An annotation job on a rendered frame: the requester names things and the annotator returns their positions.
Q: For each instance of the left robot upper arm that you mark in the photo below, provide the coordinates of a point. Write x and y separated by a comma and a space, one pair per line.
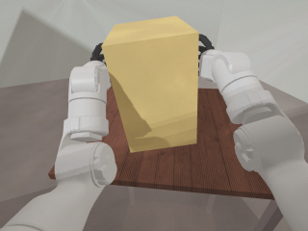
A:
82, 171

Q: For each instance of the table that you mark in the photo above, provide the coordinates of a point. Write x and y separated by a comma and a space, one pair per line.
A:
208, 166

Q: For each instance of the right robot upper arm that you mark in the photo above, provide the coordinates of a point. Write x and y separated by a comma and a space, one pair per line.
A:
272, 147

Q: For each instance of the carton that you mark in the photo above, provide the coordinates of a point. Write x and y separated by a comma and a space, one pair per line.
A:
153, 68

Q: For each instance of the right robot forearm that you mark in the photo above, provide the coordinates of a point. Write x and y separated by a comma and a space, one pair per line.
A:
243, 94

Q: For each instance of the left robot hand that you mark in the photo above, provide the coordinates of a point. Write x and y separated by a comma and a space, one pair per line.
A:
96, 56

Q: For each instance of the left robot forearm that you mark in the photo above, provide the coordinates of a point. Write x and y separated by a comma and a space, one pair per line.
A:
87, 99

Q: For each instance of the right robot hand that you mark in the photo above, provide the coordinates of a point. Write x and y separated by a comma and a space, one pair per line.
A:
207, 43

